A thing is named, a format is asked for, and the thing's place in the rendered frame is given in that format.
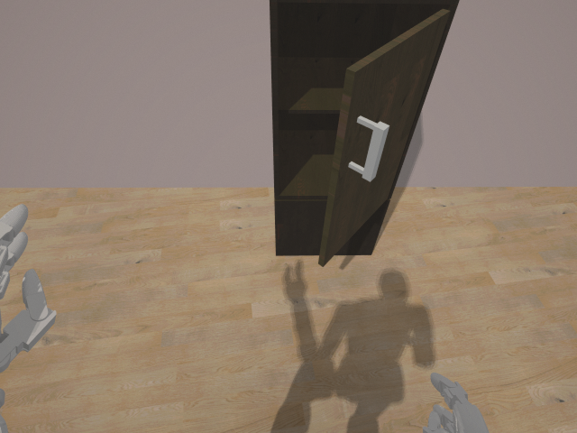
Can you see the robot right hand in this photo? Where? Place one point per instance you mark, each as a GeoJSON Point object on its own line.
{"type": "Point", "coordinates": [466, 418]}

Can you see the handle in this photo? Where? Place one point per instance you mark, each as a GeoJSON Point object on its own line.
{"type": "Point", "coordinates": [378, 138]}

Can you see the cupboard door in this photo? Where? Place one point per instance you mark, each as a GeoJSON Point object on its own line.
{"type": "Point", "coordinates": [387, 86]}

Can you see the robot left hand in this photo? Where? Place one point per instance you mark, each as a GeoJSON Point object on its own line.
{"type": "Point", "coordinates": [30, 324]}

